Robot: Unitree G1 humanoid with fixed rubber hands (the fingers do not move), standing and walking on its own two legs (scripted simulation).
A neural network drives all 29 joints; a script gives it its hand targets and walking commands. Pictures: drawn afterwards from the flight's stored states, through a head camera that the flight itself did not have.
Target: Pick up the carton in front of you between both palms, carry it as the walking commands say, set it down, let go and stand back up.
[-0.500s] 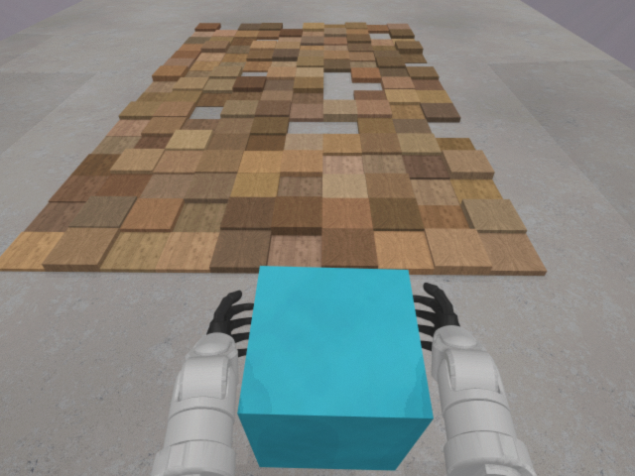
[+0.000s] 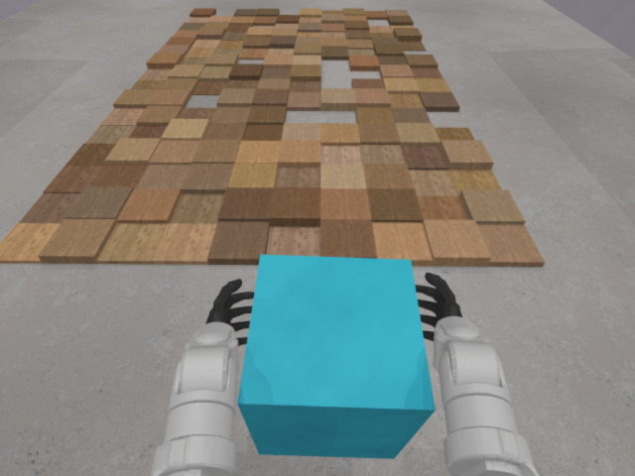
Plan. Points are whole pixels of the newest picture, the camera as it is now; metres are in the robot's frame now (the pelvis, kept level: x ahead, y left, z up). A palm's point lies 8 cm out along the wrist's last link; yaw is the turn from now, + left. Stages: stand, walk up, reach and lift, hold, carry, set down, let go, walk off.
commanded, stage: reach and lift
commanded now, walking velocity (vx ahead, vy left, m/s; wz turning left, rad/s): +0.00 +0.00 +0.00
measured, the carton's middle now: (330, 362) +0.30 +0.00 -0.05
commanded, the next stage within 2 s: hold in 0.38 s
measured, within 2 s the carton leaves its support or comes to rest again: neither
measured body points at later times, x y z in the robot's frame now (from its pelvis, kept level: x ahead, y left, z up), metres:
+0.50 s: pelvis +0.01 +0.00 +0.00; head -0.03 +0.00 +0.45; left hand +0.30 +0.15 +0.04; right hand +0.31 -0.15 +0.05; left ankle +0.02 +0.13 -0.74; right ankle +0.01 -0.13 -0.74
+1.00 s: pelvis -0.01 +0.00 +0.00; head -0.05 +0.00 +0.45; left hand +0.30 +0.15 +0.05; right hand +0.31 -0.15 +0.05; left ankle +0.02 +0.13 -0.74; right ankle +0.01 -0.13 -0.74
